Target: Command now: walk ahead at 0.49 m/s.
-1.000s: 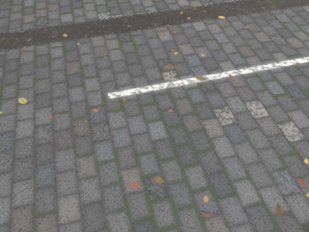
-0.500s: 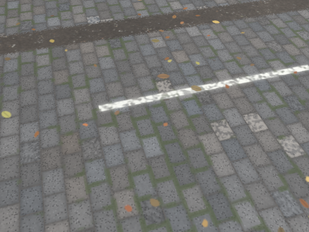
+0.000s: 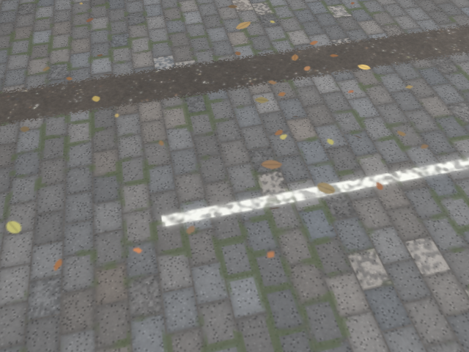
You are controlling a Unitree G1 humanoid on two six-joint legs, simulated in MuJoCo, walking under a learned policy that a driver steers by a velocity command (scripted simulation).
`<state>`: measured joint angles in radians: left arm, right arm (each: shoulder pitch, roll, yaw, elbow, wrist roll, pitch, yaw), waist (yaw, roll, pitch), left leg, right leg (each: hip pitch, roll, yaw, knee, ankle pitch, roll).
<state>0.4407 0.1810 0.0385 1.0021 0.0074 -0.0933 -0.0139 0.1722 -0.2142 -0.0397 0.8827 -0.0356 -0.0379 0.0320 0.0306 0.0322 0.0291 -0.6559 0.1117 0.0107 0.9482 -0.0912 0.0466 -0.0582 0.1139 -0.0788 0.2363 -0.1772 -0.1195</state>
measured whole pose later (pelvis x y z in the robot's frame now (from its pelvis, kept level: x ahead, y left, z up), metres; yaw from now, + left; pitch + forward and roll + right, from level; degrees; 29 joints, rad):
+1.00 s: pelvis +0.55 -0.01 +0.00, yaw +0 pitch -1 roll +0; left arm 0.26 0.21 0.06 1.00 0.02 -0.09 -0.01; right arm 0.30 -0.21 -0.05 1.00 -0.03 -0.07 0.01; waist -0.01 0.03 0.05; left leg -0.43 0.04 0.00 1.13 -0.30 0.08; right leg -0.22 0.06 -0.11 0.39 -0.17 -0.10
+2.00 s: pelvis +0.73 +0.00 +0.00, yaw -1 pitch -1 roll +0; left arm 0.35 0.12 -0.01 1.13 0.01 -0.02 0.04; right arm 0.31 -0.14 0.00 1.13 -0.01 -0.01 -0.03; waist -0.01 0.00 0.01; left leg -0.25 -0.02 0.06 0.39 -0.12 0.05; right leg -0.14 0.02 -0.02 0.41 -0.25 -0.02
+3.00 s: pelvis +1.16 -0.01 +0.00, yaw +0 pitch -1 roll -1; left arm 0.38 0.18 0.05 1.07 0.01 -0.10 0.00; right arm 0.20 -0.20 -0.05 0.97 -0.04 -0.05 0.02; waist 0.01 0.03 0.04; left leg -0.59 0.10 0.00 1.06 -0.19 0.06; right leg -0.11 0.10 -0.12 0.29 -0.18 -0.12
